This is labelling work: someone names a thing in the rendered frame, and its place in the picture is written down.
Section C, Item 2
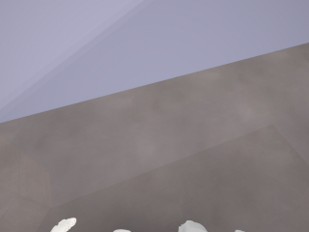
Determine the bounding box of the left robot hand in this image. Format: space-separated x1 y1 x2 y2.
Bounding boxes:
50 217 76 232

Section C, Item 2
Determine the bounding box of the robot right thigh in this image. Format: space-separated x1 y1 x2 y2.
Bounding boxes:
178 221 208 232

